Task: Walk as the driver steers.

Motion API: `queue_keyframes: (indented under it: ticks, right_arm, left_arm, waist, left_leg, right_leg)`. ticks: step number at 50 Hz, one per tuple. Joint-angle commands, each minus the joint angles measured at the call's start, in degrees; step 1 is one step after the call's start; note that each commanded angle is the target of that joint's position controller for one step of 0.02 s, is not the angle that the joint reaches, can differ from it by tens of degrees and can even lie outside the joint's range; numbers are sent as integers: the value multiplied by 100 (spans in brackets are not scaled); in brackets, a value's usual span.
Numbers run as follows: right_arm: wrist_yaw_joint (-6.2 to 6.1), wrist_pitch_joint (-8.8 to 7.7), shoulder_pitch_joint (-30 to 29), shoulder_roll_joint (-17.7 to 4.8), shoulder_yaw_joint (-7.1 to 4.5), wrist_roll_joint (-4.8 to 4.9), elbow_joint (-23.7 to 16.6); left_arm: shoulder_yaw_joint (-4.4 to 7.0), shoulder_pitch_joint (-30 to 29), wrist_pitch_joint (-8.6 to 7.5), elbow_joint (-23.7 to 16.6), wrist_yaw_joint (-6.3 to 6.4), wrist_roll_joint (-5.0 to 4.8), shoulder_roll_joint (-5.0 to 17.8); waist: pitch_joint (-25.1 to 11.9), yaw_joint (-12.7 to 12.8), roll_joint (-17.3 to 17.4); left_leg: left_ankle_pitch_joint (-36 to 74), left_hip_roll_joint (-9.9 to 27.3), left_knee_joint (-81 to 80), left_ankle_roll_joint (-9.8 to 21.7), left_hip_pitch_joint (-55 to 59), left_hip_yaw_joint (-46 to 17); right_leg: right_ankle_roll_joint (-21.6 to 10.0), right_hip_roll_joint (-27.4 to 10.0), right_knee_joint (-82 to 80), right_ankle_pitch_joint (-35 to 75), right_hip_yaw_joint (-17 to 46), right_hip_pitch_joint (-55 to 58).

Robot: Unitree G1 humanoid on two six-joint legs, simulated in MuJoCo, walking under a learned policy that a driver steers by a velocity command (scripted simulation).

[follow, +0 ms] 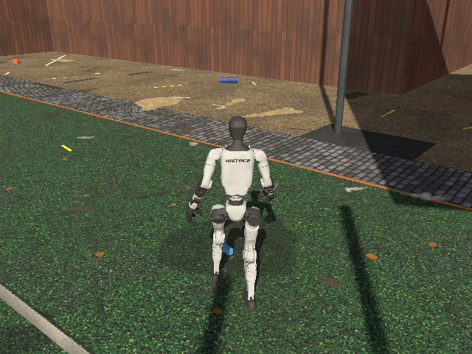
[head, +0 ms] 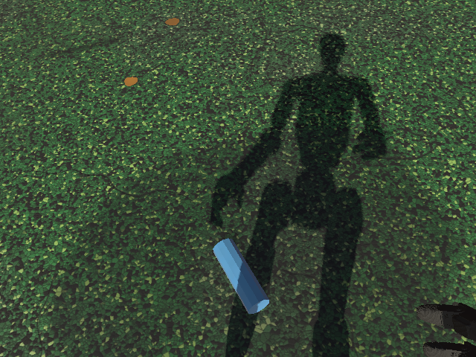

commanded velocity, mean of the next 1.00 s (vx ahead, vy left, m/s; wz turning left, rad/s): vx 0.31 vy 0.00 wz -0.60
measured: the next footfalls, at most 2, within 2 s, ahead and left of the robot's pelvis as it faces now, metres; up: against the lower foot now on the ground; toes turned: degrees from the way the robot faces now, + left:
left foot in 0.06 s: +0.23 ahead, +0.12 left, +0.00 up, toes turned -6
right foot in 0.54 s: +0.13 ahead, -0.12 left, +0.00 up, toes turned -22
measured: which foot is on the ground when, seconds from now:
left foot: up 0.00-0.04, down 0.06-0.52, up 0.54-0.92, down 0.94-1.00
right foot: down 0.00-0.06, up 0.08-0.52, down 0.54-0.96, up 0.98-1.00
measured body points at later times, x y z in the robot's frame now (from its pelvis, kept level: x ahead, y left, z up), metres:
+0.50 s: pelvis +0.13 +0.00 +0.00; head +0.14 -0.02 +0.45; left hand +0.36 +0.23 -0.08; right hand +0.16 -0.32 -0.10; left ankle +0.19 +0.12 -0.74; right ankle +0.10 -0.11 -0.72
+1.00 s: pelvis +0.33 -0.08 -0.02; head +0.37 -0.11 +0.43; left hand +0.51 +0.16 -0.13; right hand +0.41 -0.42 -0.09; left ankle +0.50 -0.05 -0.74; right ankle +0.11 -0.11 -0.69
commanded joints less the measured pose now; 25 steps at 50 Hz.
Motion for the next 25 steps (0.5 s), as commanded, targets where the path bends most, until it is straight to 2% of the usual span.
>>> queue_keyframes:
  ticks: [1, 2, 3, 4, 5, 6, 7, 8, 9, 10, 11, 13, 16, 19, 22, 24, 25]
  right_arm:
    - [5, -70, 300, -745, -290, 4, -303]
    - [-22, -95, 642, -766, -320, -47, -224]
    - [-60, -123, 1023, -985, -357, -158, -239]
    - [-100, -51, 1152, -1112, -323, -264, -337]
    - [-48, 78, 1330, -1095, -380, -83, -245]
    - [-75, 168, 1019, -781, -314, -40, -417]
    - [-121, 259, 764, -523, -231, -48, -454]
    - [-148, 334, 541, -412, -169, -71, -459]
    - [-168, 374, 361, -448, -164, -89, -410]
    - [-179, 378, 307, -514, -193, -122, -356]
    - [-182, 362, 373, -524, -219, -129, -279]
    - [-191, 327, 544, -637, -295, -51, -156]
    - [-200, 279, 599, -855, -401, 77, -37]
    - [-140, 257, 440, -1026, -478, 150, 33]
    - [-58, 282, 487, -1095, -517, 227, 145]
    - [-32, 348, 401, -1091, -514, 293, 206]
    - [-36, 382, 409, -986, -487, 282, 243]
  left_arm:
    - [253, -231, 29, -346, 96, 7, 854]
    - [228, -399, 47, -426, 98, -2, 757]
    - [130, -320, 40, -561, 76, 64, 458]
    - [17, 725, 30, -446, 42, 161, 48]
    - [55, 1362, 26, -384, 3, 32, 614]
    - [193, 875, 128, -312, 27, -49, 1035]
    - [238, 252, 250, -428, 69, -71, 1143]
    - [253, -19, 379, -496, 117, -64, 1095]
    - [249, -99, 465, -579, 139, -58, 968]
    - [210, -57, 510, -598, 148, -42, 773]
    - [173, 40, 507, -592, 148, -21, 595]
    - [127, -75, 452, -659, 111, 30, 463]
    - [96, -462, 355, -812, -16, 83, 471]
    - [100, -504, 301, -767, -110, 77, 498]
    - [124, -505, 289, -708, -177, 47, 535]
    - [139, -236, 279, -549, -218, 29, 486]
    - [166, 59, 271, -376, -216, 23, 495]
  waist:
    - [-574, -442, -971]
    - [-736, -657, -917]
    - [-1380, -762, -455]
    - [-2065, -342, 976]
    - [-2763, -272, 1556]
    - [-2255, -433, 747]
    - [-1619, -536, 293]
    - [-1191, -506, 124]
    - [-830, -383, 253]
    - [-633, -329, 429]
    - [-673, -317, 544]
    - [-804, -421, 613]
    - [-832, -519, 481]
    - [-677, -448, 454]
    - [-559, -424, 431]
    - [-507, -215, 304]
    - [-491, -103, 190]
  left_leg:
    - [-168, -210, -300, 231, 1239, 39]
    - [249, -137, -656, 354, 1764, 143]
    - [1633, 536, -526, 645, 2968, -282]
    - [4061, 2096, -131, 1476, 4701, -1782]
    - [2579, 2836, -425, 2136, 5082, -3342]
    - [1012, 2437, -743, 1983, 4577, -2943]
    - [150, 2059, -902, 1705, 3930, -2098]
    - [-213, 1761, -1068, 1578, 3267, -1563]
    - [-402, 1539, -1260, 1517, 2639, -1117]
    - [-414, 1299, -1449, 1449, 2176, -651]
    - [-750, 1193, -1593, 1447, 2103, -394]
    - [-1571, 1350, -1869, 1573, 2290, -361]
    - [-2438, 1652, -2161, 1640, 2433, -418]
    - [-2722, 1637, -2355, 1514, 2121, -18]
    - [-2968, 1714, -2301, 1412, 2134, 200]
    - [-3359, 1645, -2014, 1232, 1940, 465]
    - [-3584, 1479, -1669, 1077, 1667, 693]
  right_leg:
    - [-401, -1208, 420, 2796, 1188, -163]
    - [-229, -991, 927, 2799, 1129, -185]
    - [8, -604, 2042, 1903, 879, -560]
    - [410, 147, 3794, -2202, 350, -1941]
    - [591, -53, 4985, -2408, 220, -2604]
    - [796, -366, 5464, -1772, 173, -2877]
    - [895, -528, 5442, -1296, -140, -3030]
    - [955, -668, 5319, -1038, -248, -2947]
    - [967, -793, 5047, -906, -328, -2728]
    - [958, -807, 4695, -785, -523, -2409]
    - [928, -817, 4368, -700, -671, -2275]
    - [834, -949, 3828, -593, -806, -2290]
    - [610, -1173, 3055, -313, -836, -2217]
    - [389, -1161, 2278, -101, -1071, -1642]
    - [220, -1096, 1607, -124, -1303, -1259]
    - [43, -969, 790, 169, -1567, -662]
    - [-60, -814, 489, 173, -1674, -183]
Over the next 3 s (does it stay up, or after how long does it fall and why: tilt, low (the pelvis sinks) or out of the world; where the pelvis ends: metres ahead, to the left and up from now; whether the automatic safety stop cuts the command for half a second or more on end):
stays up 0.51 -0.46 0.01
